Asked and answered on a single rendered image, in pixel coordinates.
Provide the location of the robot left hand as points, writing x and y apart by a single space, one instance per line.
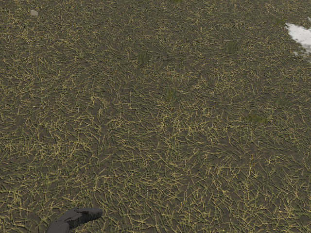
73 218

